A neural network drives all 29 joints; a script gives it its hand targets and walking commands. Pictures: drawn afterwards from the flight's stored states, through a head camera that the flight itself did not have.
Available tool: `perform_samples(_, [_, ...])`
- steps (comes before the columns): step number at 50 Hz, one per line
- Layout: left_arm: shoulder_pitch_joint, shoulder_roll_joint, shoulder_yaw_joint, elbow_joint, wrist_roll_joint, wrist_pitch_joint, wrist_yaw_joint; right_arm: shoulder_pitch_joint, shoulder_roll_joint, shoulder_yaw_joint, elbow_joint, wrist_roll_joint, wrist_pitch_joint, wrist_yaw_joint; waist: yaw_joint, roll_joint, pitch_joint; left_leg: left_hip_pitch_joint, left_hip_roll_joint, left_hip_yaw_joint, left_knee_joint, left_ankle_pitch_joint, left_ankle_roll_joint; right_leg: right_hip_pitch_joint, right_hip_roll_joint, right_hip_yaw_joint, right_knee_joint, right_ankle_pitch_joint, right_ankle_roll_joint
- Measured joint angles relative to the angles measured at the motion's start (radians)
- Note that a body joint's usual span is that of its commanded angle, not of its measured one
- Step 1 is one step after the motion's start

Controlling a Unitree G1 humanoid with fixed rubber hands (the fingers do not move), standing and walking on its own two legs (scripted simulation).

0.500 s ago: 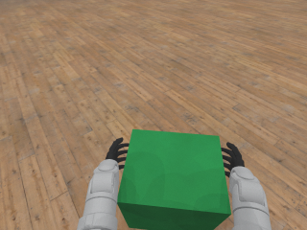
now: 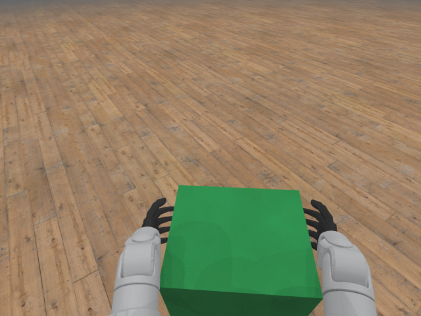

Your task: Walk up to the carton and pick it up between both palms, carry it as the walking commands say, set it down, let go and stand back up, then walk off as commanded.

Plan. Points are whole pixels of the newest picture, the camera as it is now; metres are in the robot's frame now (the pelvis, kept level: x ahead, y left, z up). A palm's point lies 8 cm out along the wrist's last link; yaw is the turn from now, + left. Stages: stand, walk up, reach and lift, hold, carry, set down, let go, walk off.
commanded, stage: reach and lift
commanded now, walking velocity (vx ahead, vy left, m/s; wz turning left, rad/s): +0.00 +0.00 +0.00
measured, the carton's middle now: (234, 263) +0.28 -0.02 -0.04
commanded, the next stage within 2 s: hold in 1.00 s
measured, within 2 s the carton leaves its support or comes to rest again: neither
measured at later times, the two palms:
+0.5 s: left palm (150, 242) +0.27 +0.15 +0.04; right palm (325, 238) +0.28 -0.18 +0.05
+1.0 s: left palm (146, 243) +0.27 +0.16 +0.04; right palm (322, 241) +0.27 -0.18 +0.05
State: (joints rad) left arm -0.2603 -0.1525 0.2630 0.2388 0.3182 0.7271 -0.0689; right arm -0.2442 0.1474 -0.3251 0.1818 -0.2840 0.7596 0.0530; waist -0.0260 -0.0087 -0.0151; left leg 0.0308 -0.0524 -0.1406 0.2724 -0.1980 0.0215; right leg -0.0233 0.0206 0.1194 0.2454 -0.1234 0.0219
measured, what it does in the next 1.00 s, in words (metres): stands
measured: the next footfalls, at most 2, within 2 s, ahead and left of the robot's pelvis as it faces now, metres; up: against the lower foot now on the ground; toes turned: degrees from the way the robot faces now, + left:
right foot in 1.84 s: +0.07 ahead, -0.18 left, +0.00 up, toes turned -19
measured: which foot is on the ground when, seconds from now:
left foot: down 0.00-1.00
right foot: down 0.00-1.00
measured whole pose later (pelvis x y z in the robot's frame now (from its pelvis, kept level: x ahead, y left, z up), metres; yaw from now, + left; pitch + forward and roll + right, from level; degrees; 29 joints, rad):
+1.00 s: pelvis +0.00 -0.01 +0.00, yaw +0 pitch -6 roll +0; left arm -0.20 -0.14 0.23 0.15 0.29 0.73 -0.06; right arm -0.19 0.14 -0.26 0.14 -0.26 0.73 0.04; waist 0.01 0.00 0.01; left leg 0.03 -0.03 -0.13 0.27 -0.20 0.01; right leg -0.03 0.04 0.11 0.25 -0.12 0.01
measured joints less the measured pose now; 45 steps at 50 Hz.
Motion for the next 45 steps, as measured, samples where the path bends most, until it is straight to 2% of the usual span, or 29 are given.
perform_samples(9, [0.033,0.008,-0.046,-0.071,-0.023,-0.006,0.012,0.05,-0.009,0.037,-0.063,0.016,-0.032,0.004,0.021,0.013,0.019,-0.011,0.007,0.013,-0.009,0.004,-0.005,-0.02,0.007,0.01,0.002,0.005,-0.004])
perform_samples(18, [0.042,0.01,-0.036,-0.073,-0.021,-0.012,0.009,0.033,-0.007,0.041,-0.049,0.011,-0.028,0.003,0.038,0.007,0.011,0.001,0.021,0.009,-0.005,0.001,-0.018,-0.011,0.021,0.002,0.013,0.0,-0.018])
perform_samples(24, [0.024,0.007,-0.006,-0.049,-0.008,-0.003,0.005,0.001,0.0,0.028,0.0,-0.002,-0.028,0.001,0.046,0.001,0.024,0.0,0.028,0.004,0.001,0.003,-0.028,-0.009,0.028,-0.006,0.016,0.004,-0.026])
perform_samples(34, [0.026,0.008,-0.005,-0.073,-0.013,-0.01,0.001,0.008,-0.002,0.04,-0.021,0.02,-0.039,-0.009,0.047,0.012,0.025,-0.015,0.032,0.002,0.01,0.003,-0.031,-0.015,0.031,-0.012,0.009,0.011,-0.028])
perform_samples(39, [0.021,0.007,0.001,-0.053,-0.007,-0.007,-0.004,0.012,-0.002,0.041,-0.012,0.015,-0.033,-0.011,0.057,0.02,0.014,-0.004,0.03,0.005,0.002,0.004,-0.026,-0.004,0.028,-0.009,0.001,0.012,-0.025])
perform_samples(45, [0.053,0.012,-0.011,-0.059,-0.013,0.0,-0.003,0.033,-0.007,0.064,-0.013,0.01,-0.022,-0.013,0.042,0.007,0.024,0.004,0.022,0.0,-0.003,0.005,-0.021,0.006,0.019,-0.017,-0.003,0.007,-0.021])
